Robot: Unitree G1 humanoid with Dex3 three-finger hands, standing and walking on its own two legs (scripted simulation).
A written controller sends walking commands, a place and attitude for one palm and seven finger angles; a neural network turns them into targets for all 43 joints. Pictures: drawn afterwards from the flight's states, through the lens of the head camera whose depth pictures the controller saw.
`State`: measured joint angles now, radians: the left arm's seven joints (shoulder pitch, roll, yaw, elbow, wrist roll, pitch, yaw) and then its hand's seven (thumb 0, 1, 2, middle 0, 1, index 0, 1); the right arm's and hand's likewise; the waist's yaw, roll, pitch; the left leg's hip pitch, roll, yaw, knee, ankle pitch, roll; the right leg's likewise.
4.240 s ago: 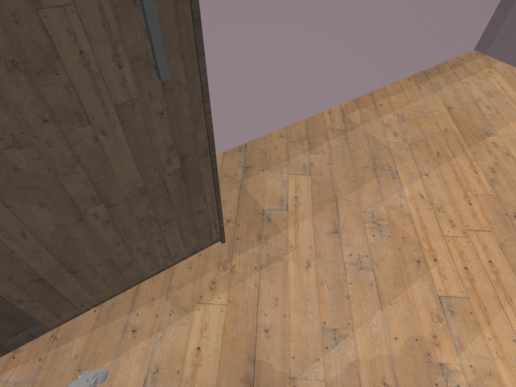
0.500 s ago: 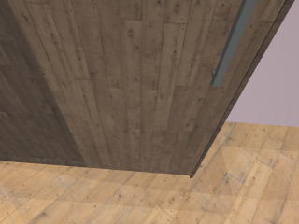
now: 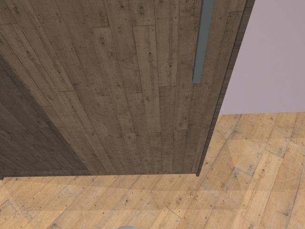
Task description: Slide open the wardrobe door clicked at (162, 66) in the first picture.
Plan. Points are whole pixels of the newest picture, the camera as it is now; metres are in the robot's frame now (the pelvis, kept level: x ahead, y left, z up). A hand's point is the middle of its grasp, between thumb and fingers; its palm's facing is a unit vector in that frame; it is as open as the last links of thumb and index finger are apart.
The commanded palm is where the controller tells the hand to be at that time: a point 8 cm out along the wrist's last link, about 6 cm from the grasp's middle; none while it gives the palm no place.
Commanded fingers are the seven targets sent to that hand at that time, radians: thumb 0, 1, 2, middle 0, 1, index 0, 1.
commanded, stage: come to a stop and stand still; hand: right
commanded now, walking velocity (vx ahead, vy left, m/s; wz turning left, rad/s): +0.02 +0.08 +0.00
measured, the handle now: (200, 35) +0.54 -0.11 +0.24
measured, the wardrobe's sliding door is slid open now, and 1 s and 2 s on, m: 0.00 0.00 0.00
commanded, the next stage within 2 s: look again from close up in 1.36 s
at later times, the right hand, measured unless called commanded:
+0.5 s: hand out of the picture -0.01 -0.10 -0.18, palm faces +0.02 +0.98 -0.20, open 7.3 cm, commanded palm none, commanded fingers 0.00 -0.90 -0.90 0.20 0.30 0.20 0.30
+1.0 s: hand out of the picture -0.01 -0.12 -0.19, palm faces +0.02 +0.98 -0.18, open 7.4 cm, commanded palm none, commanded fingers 0.00 -0.90 -0.90 0.20 0.30 0.20 0.30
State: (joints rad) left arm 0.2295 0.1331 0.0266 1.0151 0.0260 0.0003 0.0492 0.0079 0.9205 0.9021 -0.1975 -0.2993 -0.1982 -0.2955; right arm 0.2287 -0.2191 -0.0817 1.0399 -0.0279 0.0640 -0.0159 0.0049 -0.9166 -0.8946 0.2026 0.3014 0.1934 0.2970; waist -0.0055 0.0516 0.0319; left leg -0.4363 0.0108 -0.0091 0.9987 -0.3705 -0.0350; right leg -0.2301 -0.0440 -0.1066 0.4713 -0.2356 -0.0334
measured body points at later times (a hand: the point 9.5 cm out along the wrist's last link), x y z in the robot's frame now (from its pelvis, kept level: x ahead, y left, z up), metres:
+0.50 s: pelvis -0.02 +0.07 +0.00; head -0.03 +0.08 +0.45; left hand -0.06 +0.28 -0.17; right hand -0.01 -0.15 -0.16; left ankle -0.05 +0.17 -0.74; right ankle +0.01 -0.09 -0.74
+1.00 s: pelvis -0.01 +0.04 -0.01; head +0.00 +0.04 +0.44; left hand +0.00 +0.27 -0.17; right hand -0.01 -0.17 -0.17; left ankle -0.05 +0.17 -0.74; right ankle +0.00 -0.08 -0.74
